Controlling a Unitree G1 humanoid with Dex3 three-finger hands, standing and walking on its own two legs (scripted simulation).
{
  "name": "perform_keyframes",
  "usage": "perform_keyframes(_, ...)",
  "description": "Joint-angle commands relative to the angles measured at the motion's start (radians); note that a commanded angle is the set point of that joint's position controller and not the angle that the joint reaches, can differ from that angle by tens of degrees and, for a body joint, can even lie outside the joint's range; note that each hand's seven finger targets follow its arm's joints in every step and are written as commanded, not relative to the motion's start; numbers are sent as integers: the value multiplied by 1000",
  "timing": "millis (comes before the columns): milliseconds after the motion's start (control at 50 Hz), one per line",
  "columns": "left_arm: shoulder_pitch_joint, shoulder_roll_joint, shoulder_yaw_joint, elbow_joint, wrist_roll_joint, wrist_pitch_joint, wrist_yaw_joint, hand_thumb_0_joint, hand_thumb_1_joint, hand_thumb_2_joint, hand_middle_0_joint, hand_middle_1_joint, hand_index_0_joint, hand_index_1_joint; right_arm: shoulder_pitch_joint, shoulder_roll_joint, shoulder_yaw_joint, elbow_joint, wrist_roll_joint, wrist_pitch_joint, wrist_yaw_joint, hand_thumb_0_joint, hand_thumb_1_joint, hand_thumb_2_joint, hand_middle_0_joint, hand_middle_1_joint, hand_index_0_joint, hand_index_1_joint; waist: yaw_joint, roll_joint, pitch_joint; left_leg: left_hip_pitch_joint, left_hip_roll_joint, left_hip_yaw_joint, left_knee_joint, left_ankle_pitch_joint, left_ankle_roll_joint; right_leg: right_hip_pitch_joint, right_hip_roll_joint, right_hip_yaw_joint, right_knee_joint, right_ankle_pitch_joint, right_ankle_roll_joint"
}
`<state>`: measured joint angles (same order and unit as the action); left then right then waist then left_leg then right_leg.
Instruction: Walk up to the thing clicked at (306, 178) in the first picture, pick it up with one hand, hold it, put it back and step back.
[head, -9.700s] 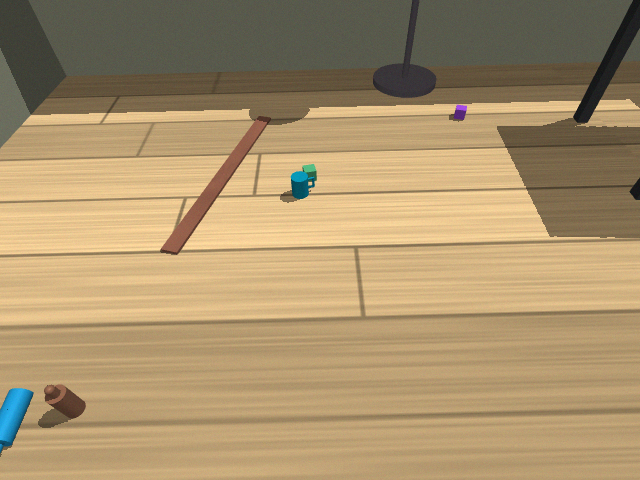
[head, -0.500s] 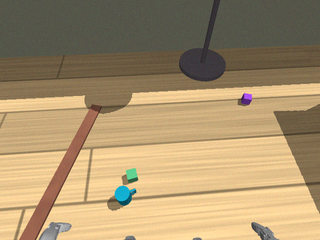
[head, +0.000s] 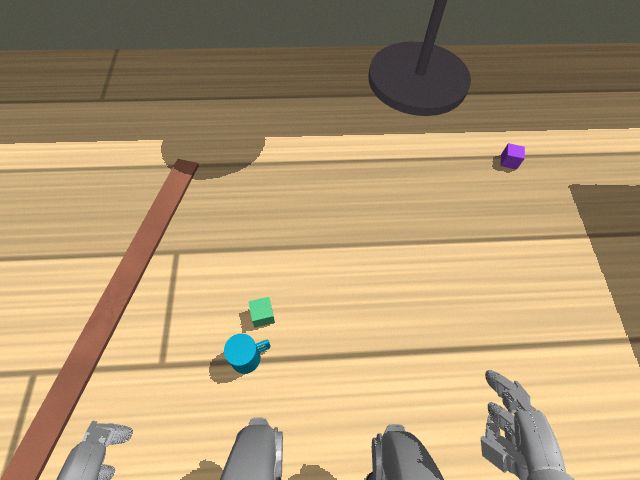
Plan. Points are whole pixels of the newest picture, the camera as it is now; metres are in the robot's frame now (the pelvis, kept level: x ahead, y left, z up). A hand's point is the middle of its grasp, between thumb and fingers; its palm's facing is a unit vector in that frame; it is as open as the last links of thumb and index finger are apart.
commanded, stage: rise first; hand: left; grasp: from above
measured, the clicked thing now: (249, 351) +0.43 +0.19 -0.61
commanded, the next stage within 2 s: approach in 1.80 s
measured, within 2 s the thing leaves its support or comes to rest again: neither
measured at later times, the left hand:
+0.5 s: hand (172, 410) +0.25 +0.28 -0.33, palm faces -0.42 -0.42 -0.80, open 14.1 cm
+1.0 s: hand (189, 379) +0.32 +0.29 -0.42, palm faces -0.46 -0.14 -0.88, open 14.2 cm
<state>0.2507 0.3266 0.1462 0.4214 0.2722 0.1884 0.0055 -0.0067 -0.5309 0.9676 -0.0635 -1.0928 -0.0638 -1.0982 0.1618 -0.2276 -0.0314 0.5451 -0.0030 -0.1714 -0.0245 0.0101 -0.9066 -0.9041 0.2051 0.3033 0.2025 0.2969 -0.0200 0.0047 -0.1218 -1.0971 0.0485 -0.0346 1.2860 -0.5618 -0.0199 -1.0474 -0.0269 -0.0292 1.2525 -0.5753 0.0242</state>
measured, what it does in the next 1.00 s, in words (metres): lowers itself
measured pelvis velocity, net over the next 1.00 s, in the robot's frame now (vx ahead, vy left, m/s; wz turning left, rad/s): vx -0.08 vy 0.01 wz -0.08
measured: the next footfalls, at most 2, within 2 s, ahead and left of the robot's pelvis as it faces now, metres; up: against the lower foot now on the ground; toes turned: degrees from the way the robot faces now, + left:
none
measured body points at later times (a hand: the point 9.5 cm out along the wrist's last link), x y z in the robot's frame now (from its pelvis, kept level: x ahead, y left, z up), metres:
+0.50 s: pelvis -0.06 +0.00 -0.19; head +0.14 +0.00 +0.21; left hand +0.27 +0.30 -0.28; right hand +0.12 -0.28 -0.32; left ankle +0.02 +0.13 -0.62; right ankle +0.01 -0.14 -0.62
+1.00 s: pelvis -0.08 +0.01 -0.27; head +0.13 +0.04 +0.12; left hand +0.34 +0.29 -0.37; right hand -0.01 -0.29 -0.39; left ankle +0.02 +0.13 -0.62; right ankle +0.01 -0.14 -0.62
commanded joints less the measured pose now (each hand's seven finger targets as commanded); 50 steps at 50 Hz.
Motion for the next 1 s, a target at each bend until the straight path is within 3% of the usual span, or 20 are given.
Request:
perform_keyframes(0,-12,200,63,-102,55,-52,18,0,-560,971,-50,-1094,-50,-1093,3,-157,-62,-110,5,-54,-6,0,-886,-899,200,300,200,300,-11,71,-299,161,-26,7,-85,277,26,35,31,-9,-59,247,-44)
perform_keyframes(20,-43,206,56,-90,77,-65,21,0,-558,968,-51,-1091,-53,-1088,0,-158,-64,-108,5,-57,-3,0,-888,-899,200,300,200,300,-23,65,-313,135,-29,7,-55,279,29,10,31,-7,-34,251,-44)
perform_keyframes(100,-161,244,66,-25,147,-134,33,0,-548,977,-48,-1083,-47,-1084,-17,-175,-74,-79,4,-69,9,0,-872,-895,200,300,200,300,-19,65,-327,10,-32,5,48,211,30,-129,28,3,71,195,-46)
perform_keyframes(140,-206,243,44,9,196,-181,44,0,-527,973,-43,-1085,-47,-1081,-22,-181,-79,-64,2,-76,18,0,-863,-892,200,300,200,300,-21,77,-365,-46,-35,3,108,195,28,-192,26,4,137,187,-45)
perform_keyframes(280,-353,354,74,104,362,-305,111,0,-557,999,-57,-1082,-55,-1085,-17,-219,-98,-5,3,-64,44,0,-885,-899,200,300,200,300,10,104,-559,-152,-33,4,317,291,28,-375,34,-1,349,250,-49)
perform_keyframes(300,-383,334,53,139,380,-311,120,0,-557,999,-58,-1081,-57,-1082,-14,-221,-96,8,-1,-60,48,0,-889,-900,200,300,200,300,-4,105,-560,-178,-34,1,339,290,25,-396,33,-7,375,248,-50)
perform_keyframes(340,-488,368,60,162,427,-321,144,0,-559,1014,-58,-1076,-55,-1080,-8,-225,-105,20,-2,-51,51,0,-884,-898,200,300,200,300,0,109,-584,-232,-34,4,377,237,23,-443,33,-10,403,213,-49)
perform_keyframes(380,-574,393,67,182,457,-322,164,0,-566,1024,-64,-1070,-58,-1078,0,-231,-110,34,-6,-41,55,0,-887,-900,200,300,200,300,4,87,-617,-275,-32,3,410,182,25,-477,33,-16,423,167,-49)
perform_keyframes(420,-669,460,87,168,484,-324,186,0,-571,1028,-67,-1066,-60,-1075,6,-239,-114,35,-10,-32,52,0,-889,-900,200,300,200,300,1,82,-669,-319,-34,20,447,106,31,-471,34,-12,423,114,-46)
perform_keyframes(460,-696,458,72,215,514,-318,196,0,-577,1049,-60,-1058,-47,-1073,12,-238,-114,51,-10,-23,49,0,-876,-897,200,300,200,300,6,79,-686,-351,-37,24,468,73,31,-488,36,-18,449,78,-47)
perform_keyframes(500,-803,508,82,256,531,-318,198,0,-565,1049,-55,-1060,-44,-1073,19,-239,-111,64,-17,-12,48,0,-869,-896,200,300,200,300,-3,64,-687,-390,-37,22,497,27,37,-514,37,-23,465,30,-47)
perform_keyframes(560,-879,547,77,344,569,-329,189,0,-568,1055,-51,-1056,-39,-1071,26,-232,-103,82,-22,4,49,0,-865,-895,200,300,200,300,-16,36,-666,-497,-44,36,555,-26,50,-529,40,-14,475,-37,-42)
perform_keyframes(580,-887,511,54,376,578,-333,184,0,-565,1052,-49,-1063,-39,-1075,40,-230,-99,90,-24,10,52,0,-865,-895,200,300,200,300,-24,35,-657,-512,-44,36,563,-24,50,-537,39,-19,488,-33,-43)
perform_keyframes(600,-914,536,58,374,591,-341,183,0,-582,1072,-52,-1042,-34,-1063,41,-234,-100,89,-25,14,53,0,-864,-896,199,300,200,300,-18,28,-678,-513,-44,31,567,-35,51,-552,42,-23,498,-49,-46)
perform_keyframes(640,-948,549,50,433,617,-353,179,0,-569,1057,-51,-1054,-40,-1067,54,-238,-99,101,-26,23,54,0,-867,-896,199,300,200,300,-27,46,-638,-533,-44,27,579,-50,50,-592,45,-34,523,-59,-49)
perform_keyframes(680,-978,521,19,474,641,-372,176,0,-572,1059,-51,-1043,-40,-1056,61,-235,-93,113,-28,30,61,0,-871,-897,199,300,200,300,-48,69,-559,-579,-46,13,582,-107,50,-662,45,-47,546,-102,-52)
perform_keyframes(720,-1004,576,44,493,677,-391,186,0,-565,1047,-55,-1046,-50,-1053,63,-242,-91,115,-30,41,65,0,-879,-898,199,300,200,300,-34,75,-556,-598,-47,7,593,-129,51,-685,49,-53,569,-121,-55)
perform_keyframes(800,-1077,565,22,518,737,-427,226,0,-563,1037,-61,-1028,-58,-1031,79,-242,-83,127,-37,62,76,0,-897,-902,199,300,200,300,-55,119,-557,-592,-49,6,628,-115,46,-746,48,-64,608,-102,-60)
perform_keyframes(840,-1116,589,36,514,768,-440,256,0,-575,1045,-62,-1005,-54,-1013,96,-251,-80,140,-43,72,83,0,-900,-903,199,300,200,300,-52,165,-589,-551,-47,-8,632,-82,39,-774,44,-77,644,-59,-61)
perform_keyframes(980,-1182,572,10,601,858,-418,343,0,-577,1043,-63,-972,-50,-986,120,-263,-84,172,-66,98,96,0,-902,-903,200,300,200,300,-85,218,-602,-520,-41,-15,670,-8,32,-841,43,-98,701,17,-60)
